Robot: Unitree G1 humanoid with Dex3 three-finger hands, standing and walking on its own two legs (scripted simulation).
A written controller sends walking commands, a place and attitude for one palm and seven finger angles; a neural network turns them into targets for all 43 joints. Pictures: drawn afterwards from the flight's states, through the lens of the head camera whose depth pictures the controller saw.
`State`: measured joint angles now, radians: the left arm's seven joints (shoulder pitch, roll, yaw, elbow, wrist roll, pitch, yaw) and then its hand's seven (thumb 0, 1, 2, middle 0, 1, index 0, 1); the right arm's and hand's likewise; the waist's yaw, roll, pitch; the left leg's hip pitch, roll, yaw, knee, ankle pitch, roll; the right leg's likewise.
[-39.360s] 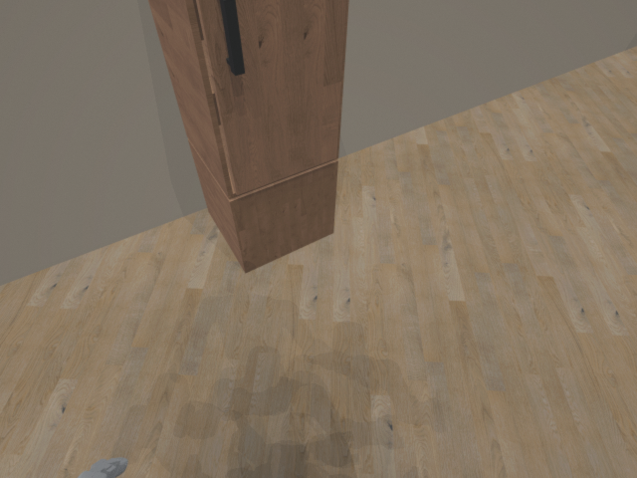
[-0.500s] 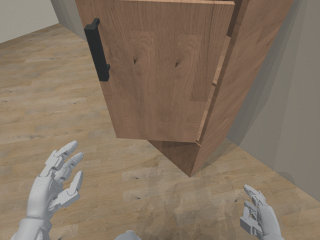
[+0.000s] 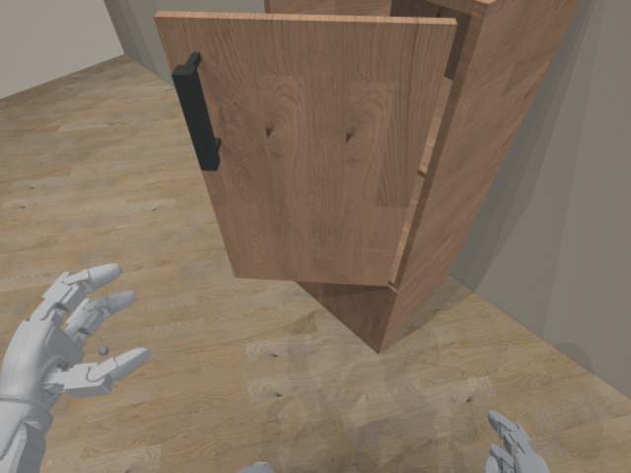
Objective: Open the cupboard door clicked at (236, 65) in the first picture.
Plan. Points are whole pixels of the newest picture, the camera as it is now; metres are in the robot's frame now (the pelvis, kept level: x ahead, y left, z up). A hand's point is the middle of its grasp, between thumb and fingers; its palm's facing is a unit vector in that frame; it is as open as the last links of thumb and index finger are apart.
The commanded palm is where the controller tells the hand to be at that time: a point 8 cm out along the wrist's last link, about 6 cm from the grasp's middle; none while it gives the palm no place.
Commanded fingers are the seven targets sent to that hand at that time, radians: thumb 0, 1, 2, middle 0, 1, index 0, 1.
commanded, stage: raise the hand with hooked fingers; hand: left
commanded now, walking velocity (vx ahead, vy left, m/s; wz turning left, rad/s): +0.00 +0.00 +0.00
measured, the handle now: (202, 114) +0.55 +0.19 +0.16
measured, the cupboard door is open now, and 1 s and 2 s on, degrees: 41 41 41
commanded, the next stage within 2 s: move the hooked fingers beside the handle in 1.28 s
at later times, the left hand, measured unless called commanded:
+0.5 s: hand (37, 291) +0.27 +0.30 +0.14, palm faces +0.05 -1.00 -0.05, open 13.7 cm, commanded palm +0.24 +0.35 +0.15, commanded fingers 0.00 -0.50 0.30 -0.30 -1.20 -0.30 -1.20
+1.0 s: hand (32, 242) +0.30 +0.30 +0.18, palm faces +0.04 -1.00 -0.05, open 14.0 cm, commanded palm +0.26 +0.34 +0.19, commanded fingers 0.00 -0.50 0.30 -0.30 -1.20 -0.30 -1.20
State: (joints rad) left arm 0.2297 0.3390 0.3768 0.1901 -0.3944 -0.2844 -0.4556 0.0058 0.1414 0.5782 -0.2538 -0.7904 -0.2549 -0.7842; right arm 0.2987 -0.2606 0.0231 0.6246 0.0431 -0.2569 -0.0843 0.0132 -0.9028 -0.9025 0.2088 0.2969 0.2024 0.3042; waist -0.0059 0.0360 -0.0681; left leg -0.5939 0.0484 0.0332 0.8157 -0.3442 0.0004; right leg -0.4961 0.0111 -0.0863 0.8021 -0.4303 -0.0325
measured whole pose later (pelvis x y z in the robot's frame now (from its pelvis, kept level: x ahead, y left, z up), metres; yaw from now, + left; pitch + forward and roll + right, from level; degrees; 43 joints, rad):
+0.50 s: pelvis +0.00 +0.04 +0.02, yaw +1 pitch +1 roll -2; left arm 0.01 0.40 0.38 0.17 -0.33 -0.06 -0.42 -0.01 -0.42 0.34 -0.29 -1.15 -0.29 -1.15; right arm 0.22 -0.25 0.08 0.59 0.06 -0.26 -0.11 0.01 -0.90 -0.90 0.21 0.30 0.20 0.30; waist 0.04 0.03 -0.03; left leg -0.38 0.00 0.04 0.64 -0.28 0.05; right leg -0.26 -0.02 -0.08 0.59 -0.34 0.01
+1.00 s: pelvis +0.01 +0.02 +0.03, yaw +1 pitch +0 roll -1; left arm -0.15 0.47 0.45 0.31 -0.33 0.05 -0.49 -0.01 -0.50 0.30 -0.30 -1.20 -0.30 -1.20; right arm 0.26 -0.29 0.07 0.62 0.07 -0.22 -0.11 0.01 -0.90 -0.90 0.21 0.30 0.20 0.30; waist 0.02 0.05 -0.02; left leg -0.28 0.01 0.04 0.52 -0.22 0.03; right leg -0.18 -0.01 -0.08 0.48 -0.29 -0.01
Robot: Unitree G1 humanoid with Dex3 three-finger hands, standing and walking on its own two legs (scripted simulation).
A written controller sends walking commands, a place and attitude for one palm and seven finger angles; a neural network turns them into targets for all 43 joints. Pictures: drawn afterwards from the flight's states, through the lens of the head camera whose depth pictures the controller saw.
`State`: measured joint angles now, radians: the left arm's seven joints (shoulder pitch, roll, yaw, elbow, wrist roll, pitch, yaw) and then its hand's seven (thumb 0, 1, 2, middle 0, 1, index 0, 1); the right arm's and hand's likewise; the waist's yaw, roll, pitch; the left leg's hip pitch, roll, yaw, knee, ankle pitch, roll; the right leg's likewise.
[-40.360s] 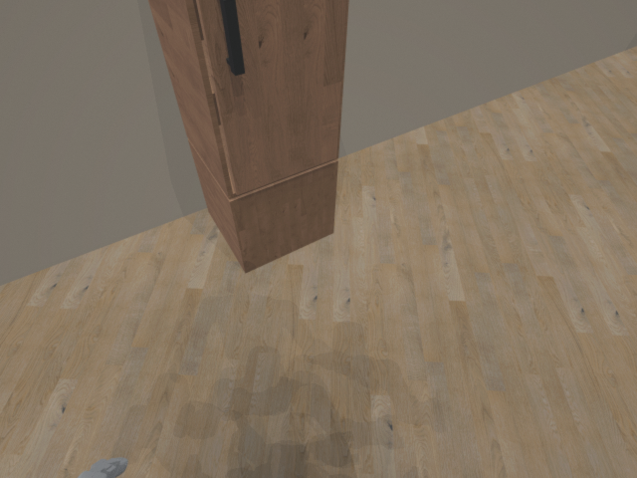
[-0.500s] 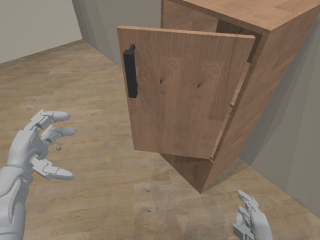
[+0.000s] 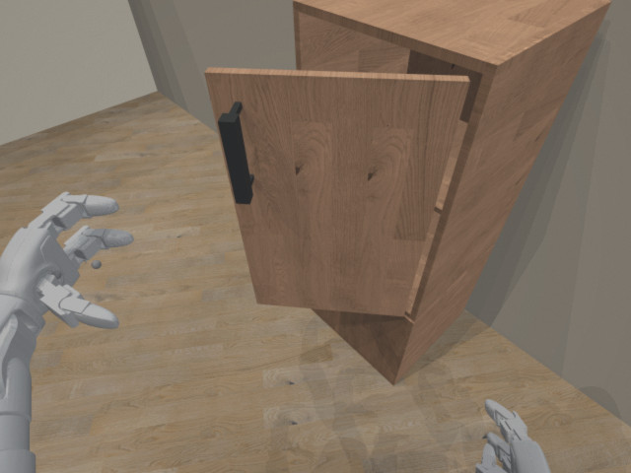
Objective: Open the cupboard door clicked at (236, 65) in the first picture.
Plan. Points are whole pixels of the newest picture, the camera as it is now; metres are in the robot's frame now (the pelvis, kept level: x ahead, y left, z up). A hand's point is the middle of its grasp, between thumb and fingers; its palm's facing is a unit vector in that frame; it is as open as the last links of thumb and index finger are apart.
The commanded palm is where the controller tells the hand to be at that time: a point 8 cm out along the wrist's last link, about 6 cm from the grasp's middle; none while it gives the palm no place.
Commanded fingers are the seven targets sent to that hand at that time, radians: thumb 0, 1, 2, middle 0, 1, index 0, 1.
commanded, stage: raise the hand with hooked fingers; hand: left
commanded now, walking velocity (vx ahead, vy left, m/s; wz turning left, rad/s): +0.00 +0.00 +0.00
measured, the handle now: (240, 154) +0.54 +0.17 +0.13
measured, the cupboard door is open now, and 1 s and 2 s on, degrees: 41 41 41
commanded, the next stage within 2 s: move the hooked fingers beside the handle in 0.28 s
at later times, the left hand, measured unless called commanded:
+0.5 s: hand (117, 260) +0.30 +0.26 +0.14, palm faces +0.05 -1.00 -0.03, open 14.0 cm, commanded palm +0.28 +0.30 +0.15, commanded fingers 0.00 -0.50 0.30 -0.30 -1.20 -0.30 -1.20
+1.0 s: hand (136, 225) +0.37 +0.26 +0.14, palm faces +0.00 -1.00 -0.01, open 14.0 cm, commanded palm +0.34 +0.30 +0.15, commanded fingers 0.00 -0.50 0.30 -0.30 -1.20 -0.30 -1.20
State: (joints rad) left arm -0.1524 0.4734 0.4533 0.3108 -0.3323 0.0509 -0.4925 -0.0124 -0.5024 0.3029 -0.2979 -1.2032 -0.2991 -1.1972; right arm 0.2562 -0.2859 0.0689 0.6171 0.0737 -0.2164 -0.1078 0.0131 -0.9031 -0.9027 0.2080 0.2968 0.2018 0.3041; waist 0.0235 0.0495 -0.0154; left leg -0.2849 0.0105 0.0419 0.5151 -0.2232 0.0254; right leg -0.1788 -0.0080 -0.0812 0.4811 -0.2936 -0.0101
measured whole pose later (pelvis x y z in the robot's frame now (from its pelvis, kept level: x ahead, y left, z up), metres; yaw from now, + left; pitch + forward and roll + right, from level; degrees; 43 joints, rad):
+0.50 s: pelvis +0.00 -0.02 +0.00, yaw +0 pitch +0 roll +0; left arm -0.19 0.46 0.46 0.38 -0.33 0.02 -0.49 -0.01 -0.50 0.30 -0.30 -1.20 -0.30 -1.20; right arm 0.23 -0.28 0.06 0.62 0.08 -0.21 -0.13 0.01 -0.90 -0.90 0.21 0.30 0.20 0.30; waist 0.03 0.05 -0.02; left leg -0.30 0.03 0.04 0.54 -0.24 0.00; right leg -0.20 0.01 -0.08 0.52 -0.32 -0.03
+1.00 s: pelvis +0.01 +0.01 +0.00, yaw -1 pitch +2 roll -1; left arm -0.38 0.47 0.42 0.55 -0.28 -0.02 -0.45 -0.01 -0.50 0.30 -0.30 -1.20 -0.30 -1.20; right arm 0.30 -0.28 0.05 0.63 0.07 -0.18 -0.11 0.01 -0.90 -0.90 0.21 0.30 0.20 0.30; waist -0.01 0.03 -0.03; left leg -0.35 0.01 0.06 0.56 -0.25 0.03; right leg -0.25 -0.01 -0.06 0.53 -0.32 0.00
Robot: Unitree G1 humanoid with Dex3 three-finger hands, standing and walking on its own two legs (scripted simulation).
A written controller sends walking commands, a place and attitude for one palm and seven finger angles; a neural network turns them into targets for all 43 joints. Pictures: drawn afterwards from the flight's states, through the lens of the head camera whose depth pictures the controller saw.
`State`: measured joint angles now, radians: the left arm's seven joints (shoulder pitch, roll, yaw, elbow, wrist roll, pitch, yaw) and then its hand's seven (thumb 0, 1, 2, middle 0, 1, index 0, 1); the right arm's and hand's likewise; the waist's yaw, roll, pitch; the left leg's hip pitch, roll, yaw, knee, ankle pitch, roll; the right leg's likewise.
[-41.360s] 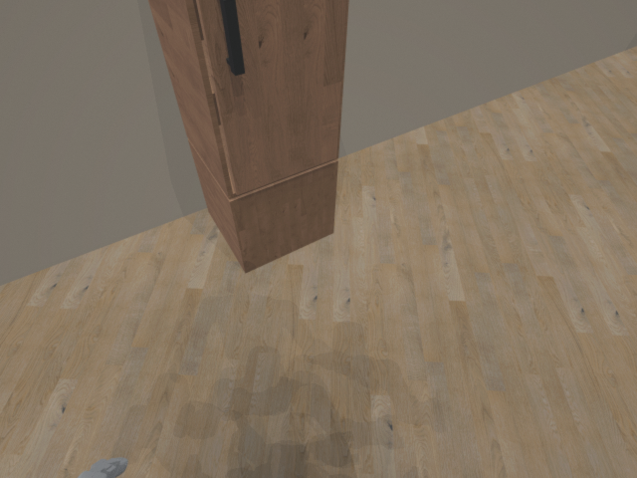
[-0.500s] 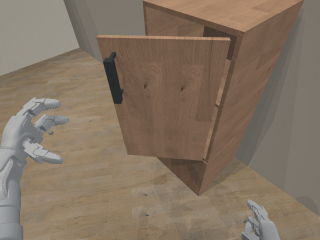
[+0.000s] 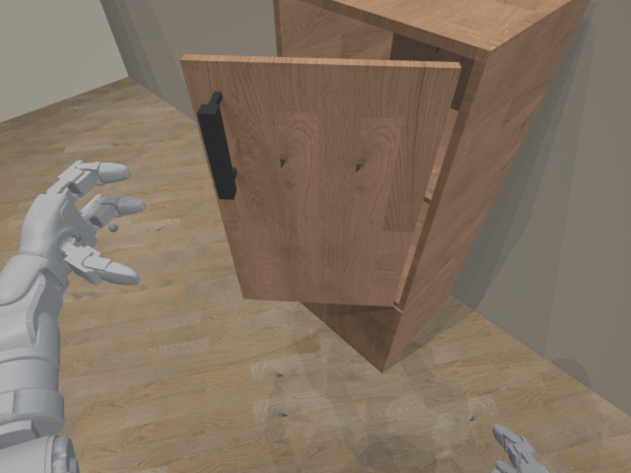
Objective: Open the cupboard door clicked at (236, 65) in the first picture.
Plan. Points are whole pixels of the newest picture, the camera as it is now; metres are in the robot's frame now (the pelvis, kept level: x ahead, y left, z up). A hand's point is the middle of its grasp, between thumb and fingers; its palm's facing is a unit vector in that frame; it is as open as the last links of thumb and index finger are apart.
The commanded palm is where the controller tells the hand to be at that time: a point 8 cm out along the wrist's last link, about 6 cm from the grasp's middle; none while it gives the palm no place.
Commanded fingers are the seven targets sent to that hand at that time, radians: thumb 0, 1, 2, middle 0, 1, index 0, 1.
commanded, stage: move the hooked fingers beside the handle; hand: left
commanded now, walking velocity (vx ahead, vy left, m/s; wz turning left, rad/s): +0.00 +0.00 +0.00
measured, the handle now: (222, 147) +0.53 +0.17 +0.13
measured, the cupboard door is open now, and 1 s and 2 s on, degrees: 41 41 41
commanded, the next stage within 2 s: slide the fingers in behind the handle in 1.78 s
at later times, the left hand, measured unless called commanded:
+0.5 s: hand (146, 194) +0.41 +0.24 +0.15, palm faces +0.03 -1.00 +0.00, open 14.0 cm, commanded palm +0.39 +0.29 +0.15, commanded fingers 0.00 -0.50 0.30 -0.30 -1.20 -0.30 -1.20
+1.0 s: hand (169, 162) +0.48 +0.23 +0.14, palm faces +0.01 -1.00 +0.01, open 14.0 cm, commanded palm +0.46 +0.29 +0.14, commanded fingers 0.00 -0.50 0.30 -0.30 -1.20 -0.30 -1.20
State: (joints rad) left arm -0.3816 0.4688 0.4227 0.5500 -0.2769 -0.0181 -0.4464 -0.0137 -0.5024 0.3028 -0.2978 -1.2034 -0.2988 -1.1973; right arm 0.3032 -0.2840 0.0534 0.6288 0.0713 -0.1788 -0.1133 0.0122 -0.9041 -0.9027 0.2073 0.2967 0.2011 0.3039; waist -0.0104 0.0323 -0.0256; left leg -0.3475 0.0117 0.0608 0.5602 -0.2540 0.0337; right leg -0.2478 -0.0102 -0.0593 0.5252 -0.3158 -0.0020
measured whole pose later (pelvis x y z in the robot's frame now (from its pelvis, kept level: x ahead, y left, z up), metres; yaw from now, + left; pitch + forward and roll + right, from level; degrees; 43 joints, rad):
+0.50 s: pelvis +0.00 +0.00 +0.00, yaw +0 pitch +4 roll -1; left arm -0.62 0.48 0.38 0.82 -0.21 -0.08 -0.37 -0.01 -0.50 0.30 -0.30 -1.20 -0.30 -1.20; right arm 0.31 -0.29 0.05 0.65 0.06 -0.11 -0.10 0.01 -0.90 -0.90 0.21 0.30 0.20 0.30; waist -0.04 0.03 -0.03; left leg -0.39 0.01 0.06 0.57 -0.25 0.04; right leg -0.29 -0.01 -0.06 0.54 -0.31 0.00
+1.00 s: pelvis +0.00 -0.01 -0.01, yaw -1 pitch +11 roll -1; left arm -0.91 0.66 0.45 1.20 -0.15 -0.19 -0.42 -0.01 -0.50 0.30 -0.30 -1.20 -0.30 -1.20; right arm 0.40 -0.32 0.04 0.68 0.05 -0.03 -0.09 0.01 -0.91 -0.90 0.21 0.30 0.20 0.30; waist -0.13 0.02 -0.04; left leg -0.56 0.04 0.06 0.65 -0.28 0.02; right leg -0.46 0.02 -0.06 0.61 -0.34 -0.02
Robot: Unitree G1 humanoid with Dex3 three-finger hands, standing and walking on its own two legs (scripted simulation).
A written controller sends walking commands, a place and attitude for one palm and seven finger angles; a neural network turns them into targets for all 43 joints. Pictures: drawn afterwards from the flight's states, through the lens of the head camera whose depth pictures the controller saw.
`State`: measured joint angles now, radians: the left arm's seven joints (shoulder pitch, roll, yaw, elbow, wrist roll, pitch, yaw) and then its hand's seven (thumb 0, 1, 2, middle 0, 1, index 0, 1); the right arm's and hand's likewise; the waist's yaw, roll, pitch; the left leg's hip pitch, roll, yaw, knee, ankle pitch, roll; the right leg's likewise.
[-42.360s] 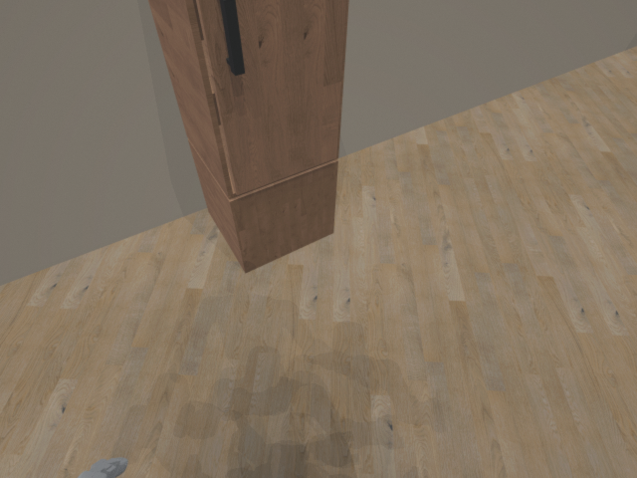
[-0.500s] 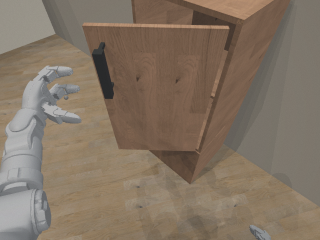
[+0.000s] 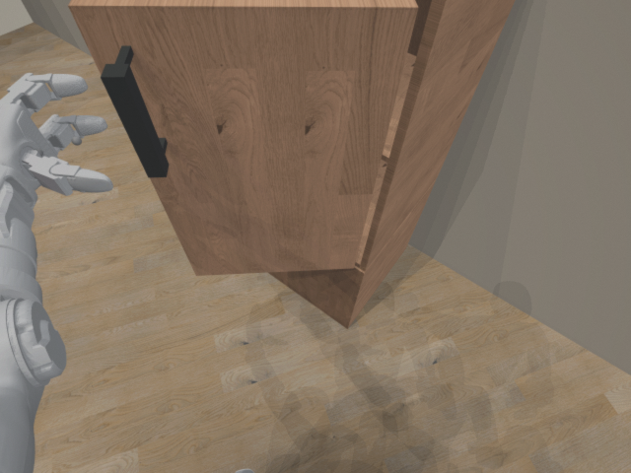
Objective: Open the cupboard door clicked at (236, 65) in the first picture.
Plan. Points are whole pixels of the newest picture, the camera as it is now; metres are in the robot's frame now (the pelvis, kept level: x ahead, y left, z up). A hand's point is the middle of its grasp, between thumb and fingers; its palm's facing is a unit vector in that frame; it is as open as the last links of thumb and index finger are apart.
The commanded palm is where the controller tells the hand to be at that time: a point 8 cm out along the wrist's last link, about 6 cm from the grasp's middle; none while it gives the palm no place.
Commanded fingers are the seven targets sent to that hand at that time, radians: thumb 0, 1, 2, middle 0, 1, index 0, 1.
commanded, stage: move the hooked fingers beside the handle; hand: left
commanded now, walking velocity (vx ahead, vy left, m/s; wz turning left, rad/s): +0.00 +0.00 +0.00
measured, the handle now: (143, 116) +0.53 +0.19 +0.14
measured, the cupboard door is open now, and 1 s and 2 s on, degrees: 41 41 41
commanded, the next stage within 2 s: slide the fingers in behind the handle in 0.78 s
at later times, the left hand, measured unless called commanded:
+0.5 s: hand (73, 146) +0.47 +0.26 +0.15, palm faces +0.02 -1.00 +0.02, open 14.0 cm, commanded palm +0.44 +0.31 +0.15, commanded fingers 0.00 -0.50 0.30 -0.30 -1.20 -0.30 -1.20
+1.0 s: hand (76, 147) +0.47 +0.25 +0.15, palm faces +0.02 -1.00 +0.02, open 14.0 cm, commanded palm +0.45 +0.30 +0.15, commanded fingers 0.00 -0.50 0.30 -0.30 -1.20 -0.30 -1.20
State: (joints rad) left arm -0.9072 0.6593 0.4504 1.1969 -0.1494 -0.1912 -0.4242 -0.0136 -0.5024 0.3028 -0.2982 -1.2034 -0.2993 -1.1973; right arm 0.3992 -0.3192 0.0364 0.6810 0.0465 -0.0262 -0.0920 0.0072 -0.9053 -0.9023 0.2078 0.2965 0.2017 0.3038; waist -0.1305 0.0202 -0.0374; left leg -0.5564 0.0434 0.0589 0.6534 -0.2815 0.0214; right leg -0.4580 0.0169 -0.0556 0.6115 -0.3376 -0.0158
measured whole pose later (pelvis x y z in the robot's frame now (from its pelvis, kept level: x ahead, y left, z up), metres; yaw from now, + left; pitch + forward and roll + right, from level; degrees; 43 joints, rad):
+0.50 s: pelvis +0.02 +0.01 +0.00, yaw +0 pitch +11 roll -2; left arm -0.79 0.56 0.43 1.03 -0.18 -0.17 -0.40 -0.01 -0.50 0.30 -0.30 -1.20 -0.30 -1.20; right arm 0.36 -0.29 0.03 0.63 0.05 0.02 -0.07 0.01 -0.91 -0.90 0.21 0.30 0.20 0.30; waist -0.09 0.03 -0.08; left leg -0.54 0.04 0.07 0.67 -0.32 0.03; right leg -0.43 0.01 -0.05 0.61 -0.36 0.00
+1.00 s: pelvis +0.00 +0.01 +0.00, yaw +0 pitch +11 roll -2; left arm -0.89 0.61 0.41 1.17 -0.17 -0.21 -0.40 -0.01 -0.50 0.30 -0.30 -1.20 -0.30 -1.20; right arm 0.39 -0.31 0.04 0.66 0.05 0.01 -0.09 0.01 -0.91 -0.90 0.21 0.30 0.20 0.30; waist -0.11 0.02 -0.05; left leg -0.58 0.04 0.05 0.69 -0.30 0.03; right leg -0.47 0.01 -0.06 0.63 -0.35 -0.01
